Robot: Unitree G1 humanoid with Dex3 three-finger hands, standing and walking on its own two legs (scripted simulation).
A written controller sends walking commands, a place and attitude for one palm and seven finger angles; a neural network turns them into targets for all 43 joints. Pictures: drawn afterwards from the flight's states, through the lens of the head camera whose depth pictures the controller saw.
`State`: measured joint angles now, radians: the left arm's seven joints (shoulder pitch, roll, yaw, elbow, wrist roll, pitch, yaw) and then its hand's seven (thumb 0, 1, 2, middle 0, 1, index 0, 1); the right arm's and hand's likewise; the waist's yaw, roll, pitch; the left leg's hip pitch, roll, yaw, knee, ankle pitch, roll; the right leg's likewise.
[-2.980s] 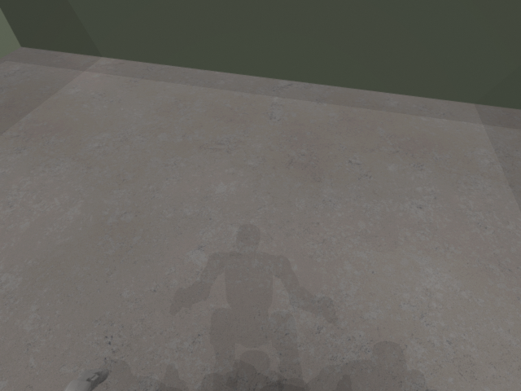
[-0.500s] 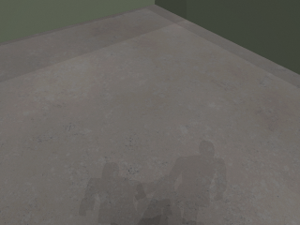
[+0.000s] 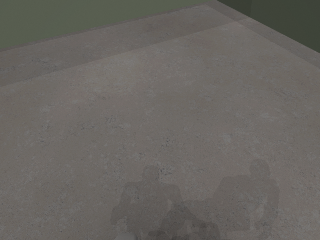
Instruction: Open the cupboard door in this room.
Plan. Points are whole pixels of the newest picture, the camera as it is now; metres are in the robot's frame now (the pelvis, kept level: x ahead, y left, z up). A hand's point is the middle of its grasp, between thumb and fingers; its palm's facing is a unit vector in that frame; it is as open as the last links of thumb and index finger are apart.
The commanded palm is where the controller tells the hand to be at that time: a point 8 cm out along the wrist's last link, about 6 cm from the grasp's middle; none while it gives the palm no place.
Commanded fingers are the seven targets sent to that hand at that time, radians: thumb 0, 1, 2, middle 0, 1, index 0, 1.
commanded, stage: turn or walk to find it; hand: left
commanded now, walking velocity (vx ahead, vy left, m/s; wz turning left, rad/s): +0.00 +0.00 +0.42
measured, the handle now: out of the picture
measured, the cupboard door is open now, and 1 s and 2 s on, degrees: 0 0 0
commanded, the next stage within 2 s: none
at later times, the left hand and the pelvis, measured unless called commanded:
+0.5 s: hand out of the picture +0.01 +0.28 -0.17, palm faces +0.23 -0.94 -0.24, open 7.4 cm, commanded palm none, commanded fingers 0.00 0.90 0.90 -0.20 -0.30 -0.20 -0.30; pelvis -0.03 +0.06 +0.00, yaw +11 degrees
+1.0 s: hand out of the picture -0.07 +0.21 -0.15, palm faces +0.42 -0.87 -0.25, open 7.4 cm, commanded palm none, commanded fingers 0.00 0.90 0.90 -0.20 -0.30 -0.20 -0.30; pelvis -0.06 +0.01 +0.00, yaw +25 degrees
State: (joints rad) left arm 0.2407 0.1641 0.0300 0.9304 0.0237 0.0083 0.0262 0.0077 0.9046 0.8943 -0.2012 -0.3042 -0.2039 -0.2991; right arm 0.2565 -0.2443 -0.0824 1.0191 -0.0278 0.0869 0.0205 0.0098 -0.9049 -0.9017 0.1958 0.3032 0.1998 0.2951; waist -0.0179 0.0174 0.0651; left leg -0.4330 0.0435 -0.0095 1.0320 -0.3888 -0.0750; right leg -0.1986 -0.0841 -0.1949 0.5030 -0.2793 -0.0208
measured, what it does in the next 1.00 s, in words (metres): steps on the spot, turning left: left foot, then right foot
